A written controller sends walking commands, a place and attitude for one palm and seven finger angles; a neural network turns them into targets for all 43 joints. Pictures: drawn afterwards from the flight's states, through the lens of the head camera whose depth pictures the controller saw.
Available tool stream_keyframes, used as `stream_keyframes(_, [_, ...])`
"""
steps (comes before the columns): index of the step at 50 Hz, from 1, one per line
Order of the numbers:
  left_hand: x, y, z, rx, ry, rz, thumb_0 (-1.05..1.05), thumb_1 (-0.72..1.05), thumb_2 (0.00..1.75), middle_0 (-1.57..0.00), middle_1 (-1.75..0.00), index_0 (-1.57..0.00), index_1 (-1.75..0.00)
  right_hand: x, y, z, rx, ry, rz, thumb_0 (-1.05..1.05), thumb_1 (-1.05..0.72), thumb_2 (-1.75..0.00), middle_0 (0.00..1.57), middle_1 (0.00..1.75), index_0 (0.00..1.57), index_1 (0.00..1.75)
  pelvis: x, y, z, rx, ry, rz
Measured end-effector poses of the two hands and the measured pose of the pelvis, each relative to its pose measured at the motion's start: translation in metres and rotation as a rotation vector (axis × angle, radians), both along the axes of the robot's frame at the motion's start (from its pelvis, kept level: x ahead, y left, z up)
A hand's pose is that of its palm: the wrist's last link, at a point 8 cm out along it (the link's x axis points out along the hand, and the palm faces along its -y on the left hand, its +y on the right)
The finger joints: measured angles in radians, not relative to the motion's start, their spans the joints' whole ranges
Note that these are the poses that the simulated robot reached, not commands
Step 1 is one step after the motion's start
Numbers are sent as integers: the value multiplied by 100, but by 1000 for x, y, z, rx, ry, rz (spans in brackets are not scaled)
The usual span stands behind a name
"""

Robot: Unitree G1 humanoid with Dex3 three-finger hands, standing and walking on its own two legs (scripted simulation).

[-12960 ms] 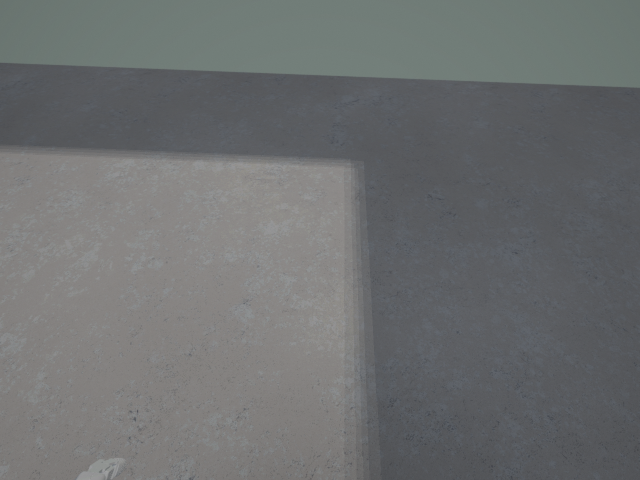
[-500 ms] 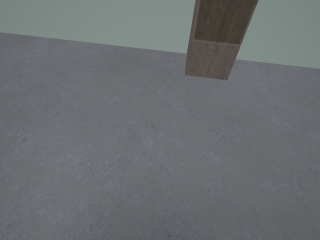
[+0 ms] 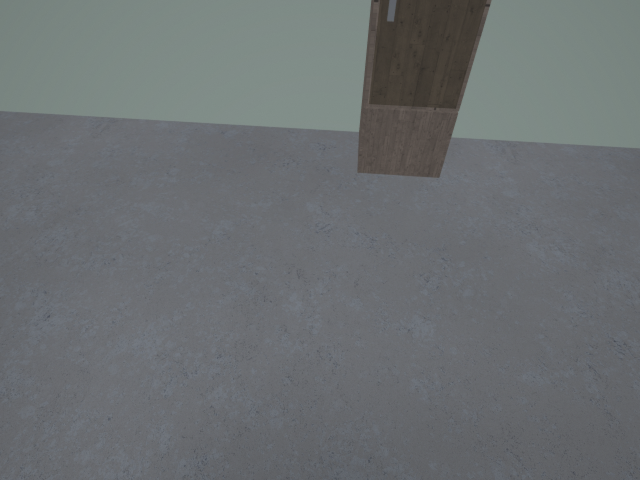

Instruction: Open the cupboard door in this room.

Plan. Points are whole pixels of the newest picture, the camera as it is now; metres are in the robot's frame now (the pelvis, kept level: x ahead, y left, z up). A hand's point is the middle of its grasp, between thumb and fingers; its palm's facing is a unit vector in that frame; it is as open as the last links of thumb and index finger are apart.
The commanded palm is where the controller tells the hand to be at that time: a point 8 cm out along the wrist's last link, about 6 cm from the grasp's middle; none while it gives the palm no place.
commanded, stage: stand and wait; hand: left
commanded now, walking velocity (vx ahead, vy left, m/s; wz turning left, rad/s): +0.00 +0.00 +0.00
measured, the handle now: out of the picture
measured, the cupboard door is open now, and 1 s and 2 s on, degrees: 0 0 0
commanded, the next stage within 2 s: turn or walk to find it in 0.56 s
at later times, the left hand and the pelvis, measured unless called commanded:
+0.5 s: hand out of the picture -0.02 +0.16 -0.18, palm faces +0.04 -0.99 -0.17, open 7.3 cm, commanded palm none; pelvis -0.01 +0.00 +0.00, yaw +0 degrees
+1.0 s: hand out of the picture -0.01 +0.17 -0.19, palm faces +0.10 -0.98 -0.15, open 7.3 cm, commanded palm none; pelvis +0.05 +0.02 -0.01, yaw +0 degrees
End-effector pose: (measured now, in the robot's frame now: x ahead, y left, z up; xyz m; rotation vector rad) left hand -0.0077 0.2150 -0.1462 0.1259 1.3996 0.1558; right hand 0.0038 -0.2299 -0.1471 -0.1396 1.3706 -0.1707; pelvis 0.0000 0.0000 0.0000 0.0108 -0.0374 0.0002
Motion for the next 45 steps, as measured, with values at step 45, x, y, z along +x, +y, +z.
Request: stream_keyframes(45, [-15,-2,-7,-22,87,43,0,91,90,-20,-30,-20,-30,-12,18,-9,31,73,-46,1,-91,-90,20,30,20,30,30,4,-8,-16,29,-23])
